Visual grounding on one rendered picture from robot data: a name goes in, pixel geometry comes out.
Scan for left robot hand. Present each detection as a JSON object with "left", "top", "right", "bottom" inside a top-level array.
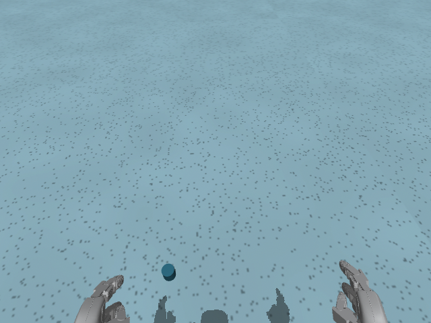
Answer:
[{"left": 74, "top": 275, "right": 130, "bottom": 323}]

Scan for tin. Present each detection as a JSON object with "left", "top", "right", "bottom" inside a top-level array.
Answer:
[{"left": 162, "top": 264, "right": 176, "bottom": 281}]

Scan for right robot hand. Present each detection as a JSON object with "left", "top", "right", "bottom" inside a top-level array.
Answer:
[{"left": 332, "top": 260, "right": 388, "bottom": 323}]

